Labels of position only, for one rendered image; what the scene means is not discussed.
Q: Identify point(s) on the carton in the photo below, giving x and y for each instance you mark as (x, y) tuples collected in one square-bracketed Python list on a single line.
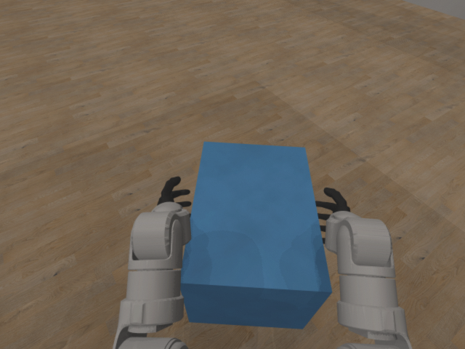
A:
[(256, 254)]

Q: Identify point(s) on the left robot forearm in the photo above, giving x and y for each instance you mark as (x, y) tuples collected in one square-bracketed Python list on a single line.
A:
[(153, 300)]

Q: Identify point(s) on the left robot hand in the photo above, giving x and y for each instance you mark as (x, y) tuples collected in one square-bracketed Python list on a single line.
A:
[(167, 195)]

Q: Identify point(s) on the right robot hand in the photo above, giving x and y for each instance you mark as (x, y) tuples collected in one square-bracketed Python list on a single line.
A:
[(341, 205)]

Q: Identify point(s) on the right robot forearm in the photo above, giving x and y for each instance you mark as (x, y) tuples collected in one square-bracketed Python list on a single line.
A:
[(368, 303)]

